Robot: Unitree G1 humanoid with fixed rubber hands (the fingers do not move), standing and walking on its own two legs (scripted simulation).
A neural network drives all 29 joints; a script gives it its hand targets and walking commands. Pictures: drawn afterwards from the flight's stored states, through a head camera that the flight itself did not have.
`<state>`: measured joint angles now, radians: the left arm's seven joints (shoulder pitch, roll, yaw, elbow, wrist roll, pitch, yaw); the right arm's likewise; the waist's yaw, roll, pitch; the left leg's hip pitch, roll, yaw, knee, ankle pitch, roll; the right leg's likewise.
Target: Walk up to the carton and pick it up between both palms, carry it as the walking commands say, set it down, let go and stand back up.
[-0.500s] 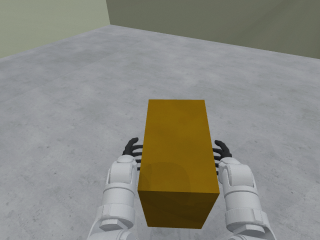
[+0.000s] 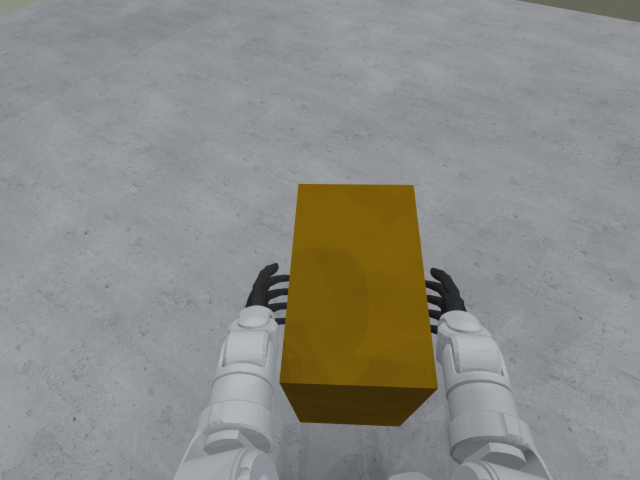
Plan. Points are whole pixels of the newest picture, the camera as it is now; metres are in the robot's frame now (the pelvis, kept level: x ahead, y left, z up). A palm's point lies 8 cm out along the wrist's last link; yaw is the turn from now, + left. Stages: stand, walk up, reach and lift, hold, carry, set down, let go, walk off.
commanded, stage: set down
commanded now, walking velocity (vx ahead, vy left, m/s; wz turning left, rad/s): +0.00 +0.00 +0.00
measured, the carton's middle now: (352, 313) +0.36 -0.05 -0.07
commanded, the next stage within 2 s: none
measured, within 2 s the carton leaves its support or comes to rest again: neither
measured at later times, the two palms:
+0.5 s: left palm (268, 326) +0.36 +0.09 -0.10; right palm (429, 330) +0.33 -0.17 -0.10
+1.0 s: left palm (275, 331) +0.40 +0.09 -0.19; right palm (416, 342) +0.35 -0.17 -0.19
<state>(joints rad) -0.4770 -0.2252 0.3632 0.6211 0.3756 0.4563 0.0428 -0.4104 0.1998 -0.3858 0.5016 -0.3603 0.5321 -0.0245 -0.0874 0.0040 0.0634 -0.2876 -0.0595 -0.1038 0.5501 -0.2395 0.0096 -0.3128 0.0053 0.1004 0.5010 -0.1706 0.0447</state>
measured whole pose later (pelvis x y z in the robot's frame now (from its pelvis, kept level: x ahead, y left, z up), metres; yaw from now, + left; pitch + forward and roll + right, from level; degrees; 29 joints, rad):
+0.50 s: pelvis +0.00 -0.01 -0.04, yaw +0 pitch +22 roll +0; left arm -0.54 -0.18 0.35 0.65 0.31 0.20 0.03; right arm -0.44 0.21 -0.39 0.51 -0.30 0.25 -0.09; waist -0.05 0.02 -0.07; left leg -0.89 -0.06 -0.12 0.82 -0.31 -0.02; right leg -0.92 0.04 0.09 0.78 -0.24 0.04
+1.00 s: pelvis -0.02 +0.00 -0.12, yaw +0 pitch +32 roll -1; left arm -0.74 -0.13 0.35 0.72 0.24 0.20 0.06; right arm -0.60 0.19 -0.46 0.52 -0.26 0.24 -0.10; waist -0.04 0.03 -0.13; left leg -1.35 -0.11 -0.10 1.26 -0.46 -0.02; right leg -1.38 0.07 0.12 1.21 -0.38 0.07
